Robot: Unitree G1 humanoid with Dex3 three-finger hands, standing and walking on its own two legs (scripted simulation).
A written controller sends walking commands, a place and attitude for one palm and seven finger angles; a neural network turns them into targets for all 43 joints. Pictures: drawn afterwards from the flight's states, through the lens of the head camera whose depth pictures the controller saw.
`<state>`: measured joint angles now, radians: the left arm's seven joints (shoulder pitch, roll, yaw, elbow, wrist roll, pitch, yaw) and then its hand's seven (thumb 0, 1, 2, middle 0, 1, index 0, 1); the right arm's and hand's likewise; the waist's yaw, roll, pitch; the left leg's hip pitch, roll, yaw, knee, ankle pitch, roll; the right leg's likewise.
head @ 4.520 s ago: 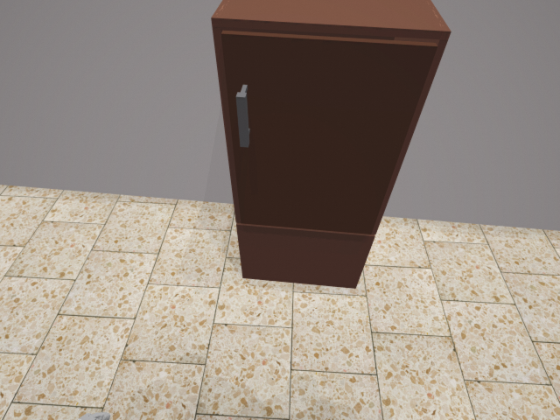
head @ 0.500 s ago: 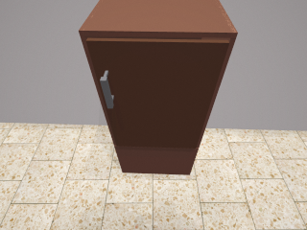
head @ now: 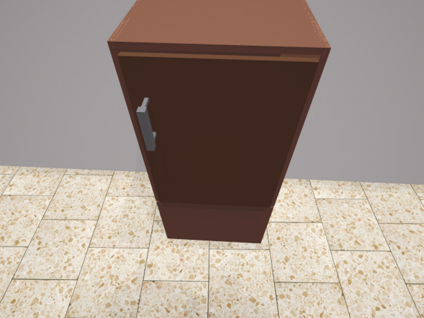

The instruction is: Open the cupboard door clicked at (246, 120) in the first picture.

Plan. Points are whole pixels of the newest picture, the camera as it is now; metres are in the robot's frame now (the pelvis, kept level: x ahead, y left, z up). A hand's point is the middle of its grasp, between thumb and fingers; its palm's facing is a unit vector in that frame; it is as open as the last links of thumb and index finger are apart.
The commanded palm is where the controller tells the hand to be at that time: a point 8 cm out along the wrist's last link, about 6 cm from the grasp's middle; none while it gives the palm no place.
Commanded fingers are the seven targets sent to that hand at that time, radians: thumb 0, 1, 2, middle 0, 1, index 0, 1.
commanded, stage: look again from close up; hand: left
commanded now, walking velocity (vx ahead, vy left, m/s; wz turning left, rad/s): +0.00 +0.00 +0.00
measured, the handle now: (148, 124) +0.54 +0.20 +0.04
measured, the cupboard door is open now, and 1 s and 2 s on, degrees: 0 0 0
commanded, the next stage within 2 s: raise the hand with hooked fingers in 0.22 s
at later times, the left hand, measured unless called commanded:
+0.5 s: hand (111, 302) +0.16 +0.20 -0.04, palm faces +0.25 -0.96 -0.15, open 7.5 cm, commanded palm +0.10 +0.23 -0.06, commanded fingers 0.00 0.67 0.80 -0.22 -0.45 -0.22 -0.45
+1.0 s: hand (100, 297) +0.16 +0.21 -0.02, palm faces -0.03 -1.00 -0.06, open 10.2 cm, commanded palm +0.13 +0.27 -0.02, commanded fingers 0.00 0.08 0.55 -0.26 -0.82 -0.26 -0.82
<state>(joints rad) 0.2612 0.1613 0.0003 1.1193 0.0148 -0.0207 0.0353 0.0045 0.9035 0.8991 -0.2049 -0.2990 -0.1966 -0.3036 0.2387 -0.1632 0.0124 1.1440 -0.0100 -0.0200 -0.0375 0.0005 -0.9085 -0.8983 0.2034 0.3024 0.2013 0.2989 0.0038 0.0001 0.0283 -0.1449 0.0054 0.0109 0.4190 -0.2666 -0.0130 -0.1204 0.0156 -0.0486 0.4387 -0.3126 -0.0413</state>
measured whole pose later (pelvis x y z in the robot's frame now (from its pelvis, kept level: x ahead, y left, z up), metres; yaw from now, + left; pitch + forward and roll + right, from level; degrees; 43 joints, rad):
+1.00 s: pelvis -0.07 +0.01 -0.08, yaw +1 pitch +10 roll -3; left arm 0.27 0.27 0.17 0.07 -0.27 -0.37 -0.31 0.01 0.30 0.65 -0.25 -0.68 -0.24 -0.69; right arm 0.22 -0.21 0.06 0.55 0.03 -0.20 -0.07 0.01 -0.90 -0.90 0.21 0.30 0.21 0.30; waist 0.01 0.04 -0.10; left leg -0.82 0.02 -0.05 1.09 -0.46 0.00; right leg -0.74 0.01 -0.12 1.04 -0.49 -0.04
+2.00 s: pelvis -0.05 +0.03 -0.03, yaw +1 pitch +6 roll -2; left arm -0.10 0.44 0.43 0.43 -0.35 -0.18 -0.50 -0.01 -0.50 0.30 -0.30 -1.20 -0.30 -1.20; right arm 0.28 -0.29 0.06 0.58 0.05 -0.20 -0.10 0.01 -0.90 -0.90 0.21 0.30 0.21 0.30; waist 0.00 0.04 -0.05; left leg -0.53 0.01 0.00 0.79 -0.36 0.02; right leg -0.46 0.01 -0.07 0.74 -0.38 -0.01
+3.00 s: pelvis -0.05 +0.02 -0.04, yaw +0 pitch +9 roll -2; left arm -0.42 0.49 0.43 0.77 -0.28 -0.24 -0.49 -0.01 -0.50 0.30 -0.31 -1.20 -0.30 -1.20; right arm 0.32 -0.30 0.05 0.58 0.05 -0.14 -0.09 0.01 -0.90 -0.90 0.21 0.30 0.21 0.30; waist -0.04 0.02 -0.06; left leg -0.62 0.02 0.01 0.84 -0.37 0.02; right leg -0.56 0.02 -0.06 0.79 -0.38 -0.02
